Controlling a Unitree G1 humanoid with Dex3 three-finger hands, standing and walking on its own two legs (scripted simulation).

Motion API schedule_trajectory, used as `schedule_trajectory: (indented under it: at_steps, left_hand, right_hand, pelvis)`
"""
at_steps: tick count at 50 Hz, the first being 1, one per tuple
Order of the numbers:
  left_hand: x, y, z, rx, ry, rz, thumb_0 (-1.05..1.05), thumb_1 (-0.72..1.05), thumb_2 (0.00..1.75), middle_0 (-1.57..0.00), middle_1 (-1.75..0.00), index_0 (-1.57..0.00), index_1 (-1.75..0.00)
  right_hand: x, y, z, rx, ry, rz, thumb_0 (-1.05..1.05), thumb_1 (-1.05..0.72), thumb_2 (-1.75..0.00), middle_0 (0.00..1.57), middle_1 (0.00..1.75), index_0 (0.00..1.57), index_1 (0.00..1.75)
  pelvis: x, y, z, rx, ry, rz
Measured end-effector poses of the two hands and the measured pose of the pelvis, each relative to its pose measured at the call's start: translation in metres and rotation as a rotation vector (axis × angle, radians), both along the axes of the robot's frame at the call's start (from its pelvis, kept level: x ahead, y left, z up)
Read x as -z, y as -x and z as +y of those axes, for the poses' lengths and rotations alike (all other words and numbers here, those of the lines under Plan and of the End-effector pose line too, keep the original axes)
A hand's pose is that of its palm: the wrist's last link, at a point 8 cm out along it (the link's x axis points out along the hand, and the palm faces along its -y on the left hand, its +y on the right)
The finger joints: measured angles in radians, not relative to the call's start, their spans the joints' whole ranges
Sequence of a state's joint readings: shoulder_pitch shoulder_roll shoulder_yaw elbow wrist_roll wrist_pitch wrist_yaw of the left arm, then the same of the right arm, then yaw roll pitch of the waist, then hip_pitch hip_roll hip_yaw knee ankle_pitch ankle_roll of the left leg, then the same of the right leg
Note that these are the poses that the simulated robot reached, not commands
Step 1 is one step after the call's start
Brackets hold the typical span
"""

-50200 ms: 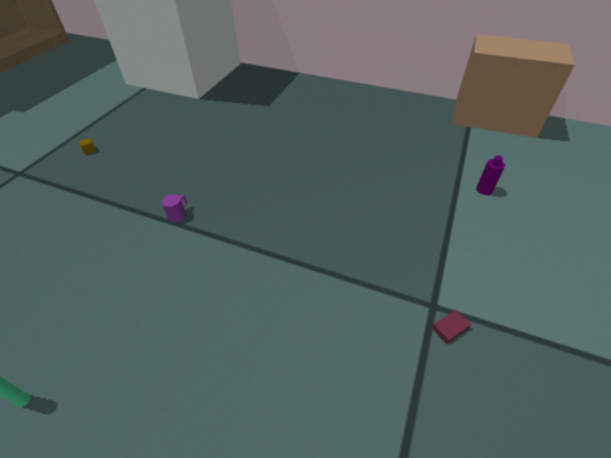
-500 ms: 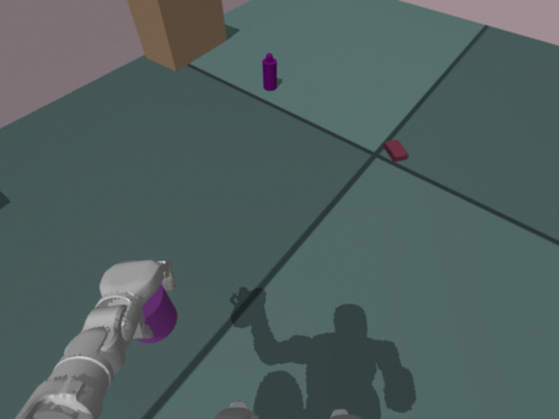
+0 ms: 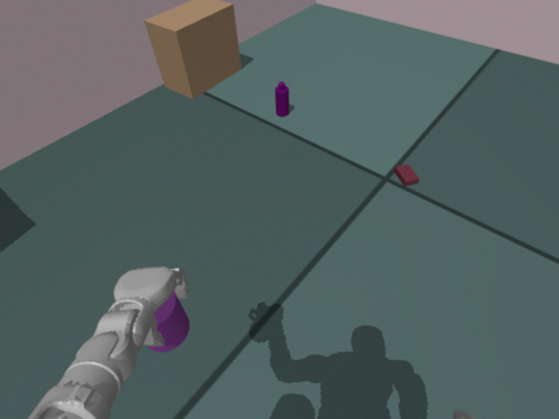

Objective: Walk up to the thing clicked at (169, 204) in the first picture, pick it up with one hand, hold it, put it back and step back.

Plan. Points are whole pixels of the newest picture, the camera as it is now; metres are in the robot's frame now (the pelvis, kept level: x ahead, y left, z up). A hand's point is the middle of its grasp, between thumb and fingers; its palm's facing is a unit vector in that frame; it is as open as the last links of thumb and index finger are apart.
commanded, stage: hold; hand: left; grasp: from above
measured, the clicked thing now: (154, 310) +0.33 +0.26 -0.11
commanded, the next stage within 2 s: crouch in 1.60 s
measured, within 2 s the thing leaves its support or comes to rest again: neither
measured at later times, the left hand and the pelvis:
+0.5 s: hand (153, 315) +0.29 +0.22 -0.03, palm faces -0.45 -0.07 -0.89, open 10.1 cm; pelvis +0.00 +0.00 +0.01, yaw +0 degrees
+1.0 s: hand (147, 324) +0.27 +0.22 -0.02, palm faces -0.45 -0.07 -0.89, open 10.1 cm; pelvis -0.02 +0.00 +0.02, yaw +0 degrees
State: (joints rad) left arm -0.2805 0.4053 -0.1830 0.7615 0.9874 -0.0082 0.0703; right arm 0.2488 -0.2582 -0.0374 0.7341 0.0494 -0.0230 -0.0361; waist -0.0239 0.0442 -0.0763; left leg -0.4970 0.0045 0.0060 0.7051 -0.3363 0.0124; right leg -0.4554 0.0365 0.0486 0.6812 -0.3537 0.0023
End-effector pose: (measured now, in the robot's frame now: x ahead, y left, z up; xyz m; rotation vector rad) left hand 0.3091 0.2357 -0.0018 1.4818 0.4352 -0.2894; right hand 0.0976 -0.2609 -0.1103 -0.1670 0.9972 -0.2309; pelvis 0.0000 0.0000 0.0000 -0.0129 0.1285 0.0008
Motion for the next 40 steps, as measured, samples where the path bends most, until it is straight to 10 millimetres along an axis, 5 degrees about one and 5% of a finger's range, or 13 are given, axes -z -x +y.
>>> schedule_trajectory:
  at_steps: [40]
  left_hand:
    - [-0.036, 0.029, -0.010, 0.034, 0.007, 0.006, -0.01, -0.12, 0.70, -0.44, -0.86, -0.65, -0.83]
  right_hand:
    - [-0.022, -0.016, 0.009, -0.023, -0.033, -0.077, 0.01, -0.90, -0.89, 0.20, 0.30, 0.20, 0.29]
  pelvis:
    - [-0.017, 0.013, -0.001, 0.006, -0.010, -0.104]
